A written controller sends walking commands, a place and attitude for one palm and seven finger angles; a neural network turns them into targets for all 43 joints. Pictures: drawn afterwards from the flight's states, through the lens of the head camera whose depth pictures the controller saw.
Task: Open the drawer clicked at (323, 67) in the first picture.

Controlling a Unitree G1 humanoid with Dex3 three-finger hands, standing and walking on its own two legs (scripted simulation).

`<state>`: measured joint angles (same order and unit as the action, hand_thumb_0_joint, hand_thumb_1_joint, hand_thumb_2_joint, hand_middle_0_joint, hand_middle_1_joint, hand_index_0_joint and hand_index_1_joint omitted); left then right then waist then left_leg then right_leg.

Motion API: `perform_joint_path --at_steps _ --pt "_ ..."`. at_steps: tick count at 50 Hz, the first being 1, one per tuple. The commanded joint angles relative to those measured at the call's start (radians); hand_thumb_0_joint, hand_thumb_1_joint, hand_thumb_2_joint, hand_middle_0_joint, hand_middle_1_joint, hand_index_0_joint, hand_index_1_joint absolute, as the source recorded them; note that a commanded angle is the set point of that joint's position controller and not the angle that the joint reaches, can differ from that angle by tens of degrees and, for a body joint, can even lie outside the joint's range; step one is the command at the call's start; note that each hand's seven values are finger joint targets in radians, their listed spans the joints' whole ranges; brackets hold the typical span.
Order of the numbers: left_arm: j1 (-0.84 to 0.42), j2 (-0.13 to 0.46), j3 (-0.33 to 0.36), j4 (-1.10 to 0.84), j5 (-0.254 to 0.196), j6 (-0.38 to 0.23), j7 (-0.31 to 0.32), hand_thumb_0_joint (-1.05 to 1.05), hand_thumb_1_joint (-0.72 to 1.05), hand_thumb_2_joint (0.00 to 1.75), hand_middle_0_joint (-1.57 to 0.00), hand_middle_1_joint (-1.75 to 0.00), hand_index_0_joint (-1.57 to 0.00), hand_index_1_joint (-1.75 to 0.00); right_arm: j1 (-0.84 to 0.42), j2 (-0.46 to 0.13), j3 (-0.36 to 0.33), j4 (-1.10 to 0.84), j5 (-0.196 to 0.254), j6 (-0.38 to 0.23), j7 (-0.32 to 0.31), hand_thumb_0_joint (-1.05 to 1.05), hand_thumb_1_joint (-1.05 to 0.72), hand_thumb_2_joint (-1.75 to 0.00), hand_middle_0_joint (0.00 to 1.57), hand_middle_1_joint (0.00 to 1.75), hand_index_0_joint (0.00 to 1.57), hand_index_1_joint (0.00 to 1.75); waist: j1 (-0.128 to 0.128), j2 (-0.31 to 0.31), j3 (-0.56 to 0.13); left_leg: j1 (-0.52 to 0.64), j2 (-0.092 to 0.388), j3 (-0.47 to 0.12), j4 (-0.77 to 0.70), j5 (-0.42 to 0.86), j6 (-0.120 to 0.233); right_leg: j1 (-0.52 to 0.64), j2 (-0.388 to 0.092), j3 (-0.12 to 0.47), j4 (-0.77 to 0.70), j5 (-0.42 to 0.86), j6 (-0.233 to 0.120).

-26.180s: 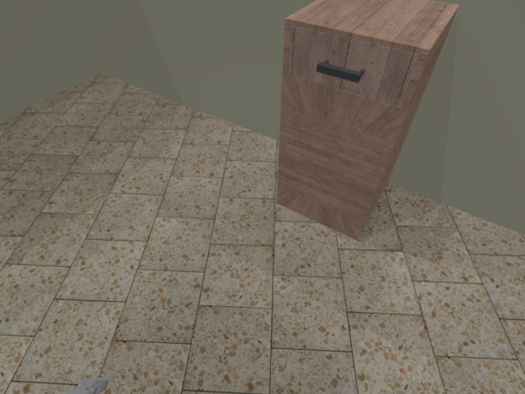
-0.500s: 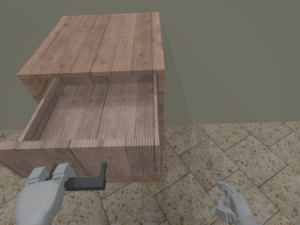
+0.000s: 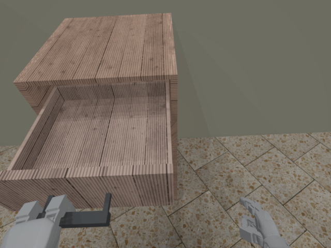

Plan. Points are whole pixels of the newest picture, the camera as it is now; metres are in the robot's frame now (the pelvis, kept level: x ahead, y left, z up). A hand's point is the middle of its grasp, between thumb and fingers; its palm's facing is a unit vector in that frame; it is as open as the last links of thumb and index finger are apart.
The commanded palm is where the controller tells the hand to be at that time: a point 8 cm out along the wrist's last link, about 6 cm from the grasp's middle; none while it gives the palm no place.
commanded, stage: open the thumb to release the handle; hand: left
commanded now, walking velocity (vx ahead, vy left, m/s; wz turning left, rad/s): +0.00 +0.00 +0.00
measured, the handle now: (76, 209) +0.18 +0.21 +0.06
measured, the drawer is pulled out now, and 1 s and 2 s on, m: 0.28 0.28 0.28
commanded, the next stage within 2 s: lift the hand off the handle in 0.52 s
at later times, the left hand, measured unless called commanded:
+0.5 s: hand (41, 242) +0.12 +0.26 +0.05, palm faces +0.00 -0.06 -1.00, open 11.8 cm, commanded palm +0.09 +0.25 +0.10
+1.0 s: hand (47, 238) +0.13 +0.26 +0.04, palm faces +0.02 -0.06 -1.00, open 13.4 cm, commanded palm +0.11 +0.25 +0.11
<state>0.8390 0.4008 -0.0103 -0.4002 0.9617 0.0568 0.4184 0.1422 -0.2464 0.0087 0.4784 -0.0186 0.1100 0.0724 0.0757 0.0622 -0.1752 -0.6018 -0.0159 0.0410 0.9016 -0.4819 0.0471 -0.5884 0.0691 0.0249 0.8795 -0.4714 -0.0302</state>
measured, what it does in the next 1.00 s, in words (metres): stands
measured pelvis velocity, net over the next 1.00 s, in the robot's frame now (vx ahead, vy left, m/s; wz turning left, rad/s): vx -0.02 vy -0.01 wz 0.05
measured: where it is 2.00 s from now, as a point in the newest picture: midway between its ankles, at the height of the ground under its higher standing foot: outside the picture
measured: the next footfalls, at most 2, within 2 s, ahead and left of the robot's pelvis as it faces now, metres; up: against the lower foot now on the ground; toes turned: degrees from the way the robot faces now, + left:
none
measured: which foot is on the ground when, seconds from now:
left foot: down 0.00-1.00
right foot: down 0.00-1.00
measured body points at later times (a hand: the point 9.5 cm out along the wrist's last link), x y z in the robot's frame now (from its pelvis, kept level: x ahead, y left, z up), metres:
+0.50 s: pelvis -0.01 -0.01 +0.01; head +0.01 -0.04 +0.46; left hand +0.12 +0.26 +0.10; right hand +0.21 -0.22 -0.08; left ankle -0.02 +0.09 -0.69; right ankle -0.02 -0.11 -0.69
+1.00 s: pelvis -0.02 -0.01 +0.01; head +0.01 -0.03 +0.46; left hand +0.12 +0.26 +0.10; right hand +0.21 -0.21 -0.09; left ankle -0.02 +0.09 -0.69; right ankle -0.02 -0.11 -0.69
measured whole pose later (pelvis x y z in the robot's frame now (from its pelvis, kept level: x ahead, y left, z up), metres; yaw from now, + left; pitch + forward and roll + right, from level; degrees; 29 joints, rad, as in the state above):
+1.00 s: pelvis -0.02 -0.01 +0.01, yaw +3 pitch +8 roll -1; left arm 0.60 0.43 0.02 -0.21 0.99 -0.03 0.39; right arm 0.11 -0.22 -0.01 0.56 -0.02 0.11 -0.01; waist 0.09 0.06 -0.12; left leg -0.57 -0.03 -0.01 0.85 -0.43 0.04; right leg -0.53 0.05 -0.02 0.83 -0.43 -0.04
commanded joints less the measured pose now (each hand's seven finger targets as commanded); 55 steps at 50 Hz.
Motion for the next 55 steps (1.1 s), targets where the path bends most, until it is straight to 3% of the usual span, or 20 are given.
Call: perform_joint_path --at_steps 1,2,3,6,7,10,12,15,21,27,30,31,34,36,39,43,47,50,54,55 --pt "-0.138 0.288 0.275 -0.140 0.050 -0.020 0.078 0.00 0.90 0.90 -0.40 -1.35 -0.40 -1.35 -0.133 -0.113 -0.035 -0.124 -0.004 -0.032 -0.032 0.00 -0.90 -0.90 0.20 0.30 0.20 0.30 -0.010 -0.055 -0.029 0.159 0.020 -0.098 -0.096 0.399 -0.045 -0.067 -0.020 0.026 -0.123 0.288 -0.024" --pt "-0.130 0.249 0.267 -0.142 0.054 -0.030 0.085 0.00 0.83 0.87 -0.40 -1.34 -0.40 -1.34 -0.151 -0.109 -0.033 -0.148 -0.019 -0.033 -0.048 0.00 -0.90 -0.90 0.20 0.30 0.20 0.30 0.033 -0.034 -0.052 0.175 0.005 -0.084 -0.110 0.330 -0.036 -0.037 -0.025 0.023 -0.131 0.256 -0.026" --pt "-0.112 0.237 0.257 -0.082 0.063 -0.041 0.088 0.00 0.76 0.84 -0.39 -1.34 -0.39 -1.34 -0.140 -0.093 -0.030 -0.140 -0.017 -0.040 -0.051 0.00 -0.90 -0.90 0.20 0.30 0.20 0.30 0.022 -0.038 -0.016 0.174 0.001 -0.083 -0.105 0.309 -0.035 -0.069 -0.025 0.022 -0.136 0.221 -0.031" --pt "-0.089 0.189 0.233 -0.108 0.011 -0.040 0.077 0.00 0.55 0.75 -0.38 -1.31 -0.38 -1.31 -0.130 -0.097 -0.051 -0.143 -0.002 -0.049 -0.055 0.00 -0.90 -0.90 0.20 0.30 0.20 0.30 0.023 0.024 -0.109 0.223 0.003 -0.081 -0.109 0.350 -0.033 -0.020 -0.028 0.011 -0.142 0.256 -0.028" --pt "-0.095 0.174 0.217 -0.110 -0.009 -0.037 0.065 0.00 0.48 0.72 -0.37 -1.30 -0.37 -1.30 -0.130 -0.094 -0.054 -0.134 0.002 -0.052 -0.058 0.00 -0.90 -0.90 0.20 0.30 0.20 0.30 0.018 0.026 -0.105 0.225 0.005 -0.081 -0.113 0.350 -0.031 -0.014 -0.029 0.001 -0.144 0.253 -0.023" --pt "-0.134 0.148 0.165 -0.091 -0.039 -0.027 0.025 0.00 0.27 0.63 -0.35 -1.28 -0.35 -1.28 -0.142 -0.097 -0.053 -0.121 0.004 -0.059 -0.073 0.00 -0.90 -0.90 0.20 0.30 0.20 0.30 -0.003 -0.033 -0.068 0.188 0.000 -0.076 -0.129 0.313 -0.013 0.030 -0.036 -0.010 -0.175 0.286 -0.008" --pt "-0.137 0.178 0.182 -0.084 -0.024 -0.033 0.012 0.00 0.13 0.57 -0.35 -1.27 -0.35 -1.27 -0.141 -0.097 -0.045 -0.119 0.000 -0.062 -0.077 0.00 -0.90 -0.90 0.20 0.30 0.20 0.30 0.009 -0.049 -0.079 0.189 0.002 -0.075 -0.139 0.314 -0.015 0.040 -0.039 0.005 -0.182 0.283 -0.009" --pt "-0.128 0.180 0.170 -0.047 0.004 -0.037 0.001 0.00 -0.08 0.48 -0.33 -1.24 -0.33 -1.24 -0.151 -0.092 -0.036 -0.115 -0.002 -0.059 -0.079 0.00 -0.90 -0.90 0.20 0.30 0.20 0.30 0.018 -0.067 -0.030 0.166 -0.001 -0.066 -0.151 0.307 -0.015 0.052 -0.042 0.003 -0.193 0.295 -0.009" --pt "-0.196 0.208 0.198 -0.040 0.004 -0.045 -0.013 0.00 -0.50 0.30 -0.30 -1.20 -0.30 -1.20 -0.154 -0.095 -0.035 -0.111 -0.001 -0.063 -0.088 0.00 -0.90 -0.90 0.20 0.30 0.20 0.30 0.019 -0.031 -0.023 0.186 -0.007 -0.066 -0.173 0.269 -0.016 0.070 -0.041 0.012 -0.225 0.254 -0.013" --pt "-0.201 0.183 0.181 -0.034 -0.006 -0.077 -0.015 0.00 -0.50 0.30 -0.30 -1.20 -0.30 -1.20 -0.148 -0.092 -0.043 -0.102 -0.005 -0.072 -0.089 0.00 -0.90 -0.90 0.20 0.30 0.20 0.30 0.017 -0.014 -0.041 0.204 -0.014 -0.063 -0.170 0.274 -0.013 0.072 -0.042 0.011 -0.230 0.263 -0.011" --pt "-0.192 0.189 0.186 -0.023 -0.004 -0.085 -0.018 0.00 -0.50 0.30 -0.30 -1.20 -0.30 -1.20 -0.148 -0.095 -0.048 -0.097 -0.006 -0.071 -0.089 0.00 -0.90 -0.90 0.20 0.30 0.20 0.30 0.017 -0.043 -0.043 0.194 -0.014 -0.062 -0.167 0.294 -0.011 0.082 -0.041 0.004 -0.226 0.301 -0.008" --pt "-0.183 0.089 0.084 0.019 -0.003 -0.078 -0.026 0.00 -0.50 0.30 -0.30 -1.20 -0.30 -1.20 -0.148 -0.089 -0.045 -0.095 -0.014 -0.073 -0.078 0.00 -0.90 -0.90 0.20 0.30 0.20 0.30 -0.003 -0.067 -0.012 0.182 -0.017 -0.066 -0.161 0.295 -0.010 0.056 -0.041 -0.003 -0.222 0.307 -0.008" --pt "-0.217 0.170 0.155 0.002 0.008 -0.091 -0.021 0.00 -0.50 0.30 -0.30 -1.20 -0.30 -1.20 -0.142 -0.099 -0.051 -0.091 -0.014 -0.070 -0.081 0.00 -0.90 -0.90 0.20 0.30 0.20 0.30 0.010 -0.082 -0.051 0.168 -0.017 -0.063 -0.156 0.285 -0.009 0.078 -0.043 0.008 -0.215 0.324 -0.005" --pt "-0.248 0.215 0.190 -0.035 0.029 -0.095 0.000 0.00 -0.50 0.30 -0.30 -1.20 -0.30 -1.20 -0.149 -0.101 -0.047 -0.097 -0.019 -0.067 -0.084 0.00 -0.90 -0.90 0.20 0.30 0.20 0.30 0.020 -0.041 -0.086 0.186 -0.022 -0.060 -0.151 0.301 -0.015 0.076 -0.042 0.033 -0.210 0.330 -0.015" --pt "-0.261 0.198 0.189 -0.006 0.047 -0.101 0.026 0.00 -0.50 0.30 -0.30 -1.20 -0.30 -1.20 -0.150 -0.087 -0.048 -0.085 -0.020 -0.061 -0.079 0.00 -0.90 -0.90 0.20 0.30 0.20 0.30 0.013 -0.027 -0.062 0.189 -0.023 -0.061 -0.135 0.301 -0.018 0.032 -0.039 0.019 -0.198 0.306 -0.019" --pt "-0.298 0.174 0.173 -0.002 0.021 -0.088 0.025 0.00 -0.50 0.30 -0.30 -1.20 -0.30 -1.20 -0.152 -0.087 -0.055 -0.083 -0.009 -0.060 -0.080 0.00 -0.90 -0.90 0.20 0.30 0.20 0.30 0.002 -0.007 -0.060 0.184 -0.019 -0.069 -0.145 0.276 -0.016 0.034 -0.032 0.001 -0.197 0.273 -0.016" --pt "-0.296 0.193 0.198 0.004 0.012 -0.071 0.027 0.00 -0.50 0.30 -0.30 -1.20 -0.30 -1.20 -0.161 -0.086 -0.052 -0.084 -0.004 -0.056 -0.088 0.00 -0.90 -0.90 0.20 0.30 0.20 0.30 0.009 -0.038 -0.081 0.181 -0.016 -0.071 -0.157 0.285 -0.016 0.068 -0.032 -0.001 -0.199 0.293 -0.013" --pt "-0.352 0.213 0.194 -0.070 0.004 -0.066 0.027 0.00 -0.50 0.30 -0.30 -1.20 -0.30 -1.20 -0.168 -0.086 -0.051 -0.089 -0.001 -0.061 -0.095 0.00 -0.90 -0.90 0.20 0.30 0.20 0.30 0.009 0.005 -0.103 0.215 -0.014 -0.073 -0.171 0.293 -0.016 0.077 -0.035 -0.002 -0.211 0.274 -0.014" --pt "-0.344 0.236 0.211 -0.116 -0.013 -0.055 0.013 0.00 -0.50 0.30 -0.30 -1.20 -0.30 -1.20 -0.174 -0.083 -0.042 -0.093 0.004 -0.068 -0.103 0.00 -0.90 -0.90 0.20 0.30 0.20 0.30 0.016 -0.011 -0.091 0.235 -0.012 -0.072 -0.188 0.312 -0.015 0.107 -0.040 -0.003 -0.232 0.289 -0.012" --pt "-0.332 0.235 0.210 -0.131 -0.016 -0.054 0.011 0.00 -0.50 0.30 -0.30 -1.20 -0.30 -1.20 -0.178 -0.083 -0.041 -0.095 0.006 -0.071 -0.102 0.00 -0.90 -0.90 0.20 0.30 0.20 0.30 0.020 0.015 -0.087 0.243 -0.009 -0.073 -0.195 0.321 -0.017 0.107 -0.040 -0.003 -0.235 0.285 -0.013"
